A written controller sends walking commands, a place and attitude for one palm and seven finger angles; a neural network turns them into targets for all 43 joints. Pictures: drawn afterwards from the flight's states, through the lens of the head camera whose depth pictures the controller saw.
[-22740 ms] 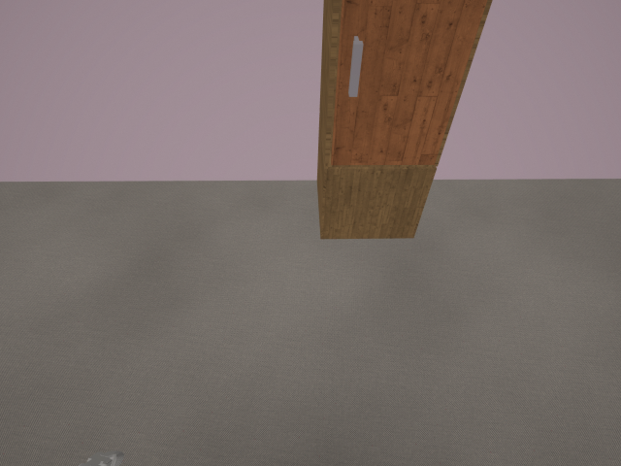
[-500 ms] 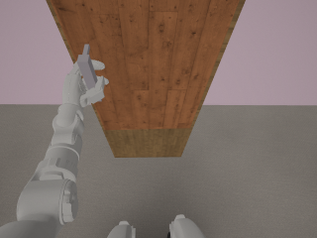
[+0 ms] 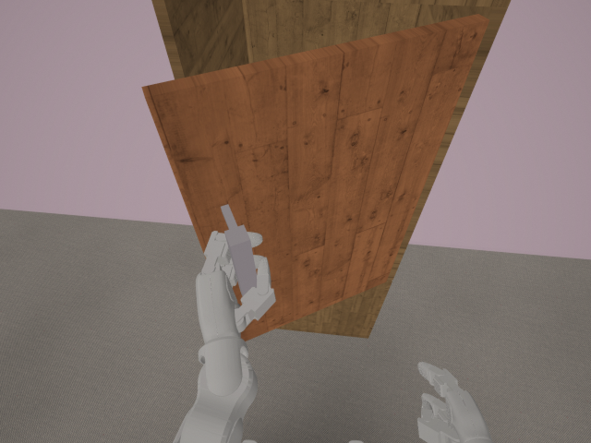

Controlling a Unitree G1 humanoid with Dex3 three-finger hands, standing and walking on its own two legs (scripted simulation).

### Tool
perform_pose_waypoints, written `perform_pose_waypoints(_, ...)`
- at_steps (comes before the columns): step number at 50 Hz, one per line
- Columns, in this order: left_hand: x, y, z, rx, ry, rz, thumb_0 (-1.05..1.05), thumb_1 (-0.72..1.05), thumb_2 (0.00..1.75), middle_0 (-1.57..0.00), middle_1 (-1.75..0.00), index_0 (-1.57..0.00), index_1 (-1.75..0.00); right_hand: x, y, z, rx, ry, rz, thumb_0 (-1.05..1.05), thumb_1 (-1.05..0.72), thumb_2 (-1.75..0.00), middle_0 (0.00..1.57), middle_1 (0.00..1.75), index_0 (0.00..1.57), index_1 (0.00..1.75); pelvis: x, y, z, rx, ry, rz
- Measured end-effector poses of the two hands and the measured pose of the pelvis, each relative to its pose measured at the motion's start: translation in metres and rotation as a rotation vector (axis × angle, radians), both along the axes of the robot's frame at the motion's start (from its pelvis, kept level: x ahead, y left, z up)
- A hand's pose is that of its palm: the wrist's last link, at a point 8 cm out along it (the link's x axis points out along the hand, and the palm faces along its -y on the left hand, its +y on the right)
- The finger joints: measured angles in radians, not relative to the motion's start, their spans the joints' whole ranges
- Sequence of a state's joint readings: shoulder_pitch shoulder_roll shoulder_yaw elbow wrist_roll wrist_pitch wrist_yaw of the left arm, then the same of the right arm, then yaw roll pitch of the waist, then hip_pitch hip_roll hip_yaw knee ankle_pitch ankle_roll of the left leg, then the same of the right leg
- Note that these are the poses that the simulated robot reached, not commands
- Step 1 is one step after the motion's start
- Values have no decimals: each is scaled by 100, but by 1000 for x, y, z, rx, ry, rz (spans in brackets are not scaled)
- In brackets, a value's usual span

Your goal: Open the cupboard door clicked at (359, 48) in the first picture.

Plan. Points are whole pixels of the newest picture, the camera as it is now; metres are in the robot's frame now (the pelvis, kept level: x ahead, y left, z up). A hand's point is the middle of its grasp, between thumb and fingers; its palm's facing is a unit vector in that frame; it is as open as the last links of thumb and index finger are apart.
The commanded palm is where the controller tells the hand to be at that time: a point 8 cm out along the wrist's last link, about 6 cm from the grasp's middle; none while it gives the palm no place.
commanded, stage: pull the door open along its arc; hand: left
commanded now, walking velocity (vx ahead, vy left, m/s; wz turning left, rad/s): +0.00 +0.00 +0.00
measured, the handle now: (239, 255) +0.34 +0.10 +0.07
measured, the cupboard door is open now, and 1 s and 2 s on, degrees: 30 40 41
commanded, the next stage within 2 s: open thumb and fingers to let go in 0.32 s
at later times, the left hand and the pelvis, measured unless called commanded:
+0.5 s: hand (295, 334) +0.24 +0.02 +0.07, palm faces +0.23 -0.97 -0.04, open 6.6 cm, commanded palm +0.20 +0.06 +0.07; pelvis +0.01 -0.05 +0.00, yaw +3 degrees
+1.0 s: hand (279, 330) +0.25 +0.04 +0.07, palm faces +0.30 -0.96 -0.01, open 13.3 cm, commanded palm +0.21 +0.07 +0.07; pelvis -0.02 -0.04 +0.00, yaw +3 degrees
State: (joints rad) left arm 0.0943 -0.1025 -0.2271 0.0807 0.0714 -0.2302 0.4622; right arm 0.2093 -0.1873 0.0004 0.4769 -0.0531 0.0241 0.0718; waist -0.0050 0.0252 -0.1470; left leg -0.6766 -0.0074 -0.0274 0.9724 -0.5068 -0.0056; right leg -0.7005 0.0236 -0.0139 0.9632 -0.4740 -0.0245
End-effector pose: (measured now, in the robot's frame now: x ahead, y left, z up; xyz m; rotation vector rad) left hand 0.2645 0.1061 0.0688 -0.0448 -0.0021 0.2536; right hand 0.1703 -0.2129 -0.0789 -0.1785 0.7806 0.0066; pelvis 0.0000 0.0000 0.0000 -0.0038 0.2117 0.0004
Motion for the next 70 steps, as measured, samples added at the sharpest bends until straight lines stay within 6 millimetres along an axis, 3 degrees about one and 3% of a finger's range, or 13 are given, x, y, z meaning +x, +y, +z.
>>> perform_pose_waypoints(8,-28,-19,6,49,68,-31,1,65,72,-32,-132,-37,-135,27,9,17,63,-97,24,1,-91,-90,20,30,20,30,5,-17,5,4,-48,18)
perform_pose_waypoints(17,-61,-43,11,32,134,-147,2,63,68,-27,-123,-36,-132,25,-21,25,81,-128,-10,1,-90,-90,20,30,21,30,16,-37,8,14,-66,18)
perform_pose_waypoints(24,-58,-43,7,65,79,-52,1,60,74,-31,-125,-35,-130,12,-52,7,6,-81,-12,1,-90,-90,20,30,20,30,11,-48,3,28,-50,37)
perform_pose_waypoints(30,-50,-33,2,50,57,80,-1,51,74,-35,-129,-36,-130,2,-59,-8,-10,-34,3,1,-91,-90,19,30,20,30,2,-54,0,38,-37,48)
perform_pose_waypoints(36,-57,-32,3,52,50,85,0,32,65,-34,-127,-35,-129,-5,-54,-9,6,-37,11,1,-91,-90,20,30,20,30,-5,-55,1,40,-36,52)
perform_pose_waypoints(45,-55,-28,-2,44,37,67,0,-18,44,-31,-123,-32,-123,-9,-41,-7,4,-54,15,1,-90,-90,20,30,20,30,-15,-45,-1,30,-39,49)
perform_pose_waypoints(50,-53,-24,-3,44,35,46,0,-37,36,-29,-115,-30,-115,-10,-31,-3,-2,-66,12,1,-90,-90,20,30,20,30,-17,-35,-1,21,-44,46)
perform_pose_waypoints(65,-44,-18,-2,57,34,-55,-1,-49,31,-25,-57,-26,-58,-12,5,4,14,-85,12,1,-90,-90,20,30,20,30,-19,-6,-2,-6,-62,28)
perform_pose_waypoints(70,-44,-16,-2,66,33,-113,-1,-50,30,-24,-44,-23,-47,-13,13,3,29,-79,23,1,-90,-90,20,30,20,30,-21,-1,-3,-6,-65,28)
